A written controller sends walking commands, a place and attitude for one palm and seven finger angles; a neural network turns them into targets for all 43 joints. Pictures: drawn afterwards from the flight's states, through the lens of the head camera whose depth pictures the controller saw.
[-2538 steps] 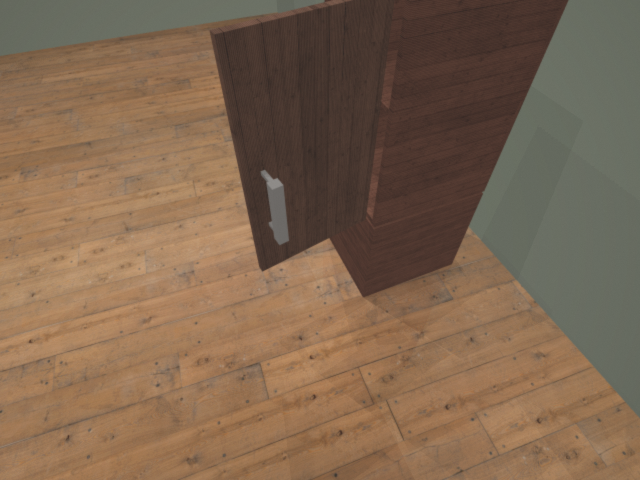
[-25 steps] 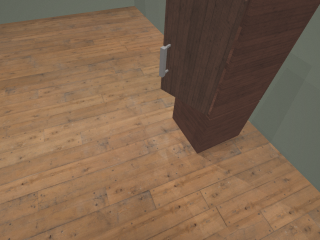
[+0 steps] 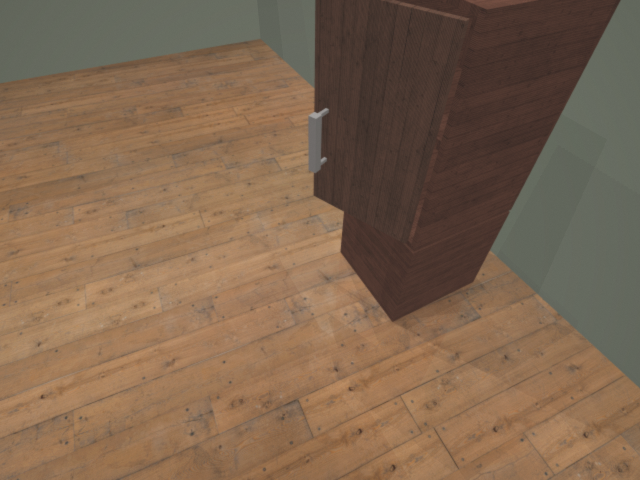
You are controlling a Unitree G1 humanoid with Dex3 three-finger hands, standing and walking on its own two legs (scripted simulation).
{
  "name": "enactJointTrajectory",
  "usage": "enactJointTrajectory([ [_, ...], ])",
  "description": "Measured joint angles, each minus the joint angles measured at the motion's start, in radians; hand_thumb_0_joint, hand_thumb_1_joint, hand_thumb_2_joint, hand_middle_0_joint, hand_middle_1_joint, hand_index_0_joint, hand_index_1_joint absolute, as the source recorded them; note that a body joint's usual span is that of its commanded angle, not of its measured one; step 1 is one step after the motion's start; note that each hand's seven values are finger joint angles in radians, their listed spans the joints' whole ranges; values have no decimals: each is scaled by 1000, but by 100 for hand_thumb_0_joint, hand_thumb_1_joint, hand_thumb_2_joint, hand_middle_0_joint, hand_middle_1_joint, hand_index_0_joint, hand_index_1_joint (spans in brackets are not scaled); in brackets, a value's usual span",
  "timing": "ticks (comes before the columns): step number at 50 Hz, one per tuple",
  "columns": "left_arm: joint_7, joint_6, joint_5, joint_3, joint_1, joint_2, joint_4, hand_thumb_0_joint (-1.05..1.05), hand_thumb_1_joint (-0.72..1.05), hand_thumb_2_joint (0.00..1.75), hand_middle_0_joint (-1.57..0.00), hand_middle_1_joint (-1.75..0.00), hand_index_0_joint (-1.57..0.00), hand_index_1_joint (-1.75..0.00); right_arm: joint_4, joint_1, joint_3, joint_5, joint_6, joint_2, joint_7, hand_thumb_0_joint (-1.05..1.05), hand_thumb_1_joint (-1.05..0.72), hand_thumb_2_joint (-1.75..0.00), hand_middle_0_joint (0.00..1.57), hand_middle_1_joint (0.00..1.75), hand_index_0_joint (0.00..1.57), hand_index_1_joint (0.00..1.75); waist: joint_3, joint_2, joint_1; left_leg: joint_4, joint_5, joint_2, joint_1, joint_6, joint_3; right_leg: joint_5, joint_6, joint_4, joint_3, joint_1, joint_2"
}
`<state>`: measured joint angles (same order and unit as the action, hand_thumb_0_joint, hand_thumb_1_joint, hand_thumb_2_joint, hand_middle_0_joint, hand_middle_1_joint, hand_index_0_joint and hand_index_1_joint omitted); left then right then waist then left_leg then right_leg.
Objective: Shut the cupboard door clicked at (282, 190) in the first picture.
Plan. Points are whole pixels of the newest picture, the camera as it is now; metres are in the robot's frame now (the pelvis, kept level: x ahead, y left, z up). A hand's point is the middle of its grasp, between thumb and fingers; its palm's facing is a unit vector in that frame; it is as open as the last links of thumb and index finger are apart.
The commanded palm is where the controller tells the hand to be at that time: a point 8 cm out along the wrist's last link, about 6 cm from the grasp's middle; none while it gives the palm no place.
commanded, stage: let the arm hang, fingers relaxed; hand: left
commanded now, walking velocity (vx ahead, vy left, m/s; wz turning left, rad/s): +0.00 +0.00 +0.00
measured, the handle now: (319, 140) +0.96 +0.04 -0.11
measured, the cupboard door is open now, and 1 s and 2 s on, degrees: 24 24 24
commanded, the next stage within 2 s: look to check the result in 0.10 s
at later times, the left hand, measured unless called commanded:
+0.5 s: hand out of the picture +0.04 +0.20 -0.17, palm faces +0.01 -0.97 -0.26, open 7.4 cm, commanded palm none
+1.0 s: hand out of the picture +0.08 +0.21 -0.17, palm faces +0.08 -0.96 -0.27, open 7.4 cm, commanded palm none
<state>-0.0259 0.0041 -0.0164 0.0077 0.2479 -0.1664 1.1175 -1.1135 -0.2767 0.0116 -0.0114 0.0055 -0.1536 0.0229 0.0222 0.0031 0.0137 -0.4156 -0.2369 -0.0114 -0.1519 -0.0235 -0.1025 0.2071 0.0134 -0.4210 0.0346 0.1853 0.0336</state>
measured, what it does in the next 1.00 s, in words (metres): stands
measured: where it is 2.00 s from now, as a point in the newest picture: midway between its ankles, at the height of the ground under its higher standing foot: outside the picture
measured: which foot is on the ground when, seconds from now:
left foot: down 0.00-1.00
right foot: down 0.00-1.00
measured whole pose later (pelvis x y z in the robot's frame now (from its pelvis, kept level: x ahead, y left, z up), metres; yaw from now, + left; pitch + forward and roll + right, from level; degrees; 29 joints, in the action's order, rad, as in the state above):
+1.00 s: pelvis +0.03 -0.01 +0.00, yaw +5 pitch -1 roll +0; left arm -0.02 -0.01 -0.01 0.03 0.15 -0.24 1.06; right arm -1.07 -0.19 0.03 -0.01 0.04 -0.24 0.01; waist 0.06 -0.01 0.02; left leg -0.50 -0.29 -0.01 -0.19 0.00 -0.02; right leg 0.28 0.00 -0.47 0.12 0.17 0.05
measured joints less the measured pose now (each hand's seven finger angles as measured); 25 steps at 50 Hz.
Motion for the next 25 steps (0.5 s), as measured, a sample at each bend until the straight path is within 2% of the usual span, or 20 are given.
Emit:
enactJointTrajectory([
  [25,12,5,4,5,-34,-70,27,0,90,90,-20,-30,-20,-30,-8,67,2,2,-3,-79,-1,0,-91,-90,20,30,20,30,25,-10,-6,49,3,-6,41,11,13,1,-8,51,13,-46,-9],
])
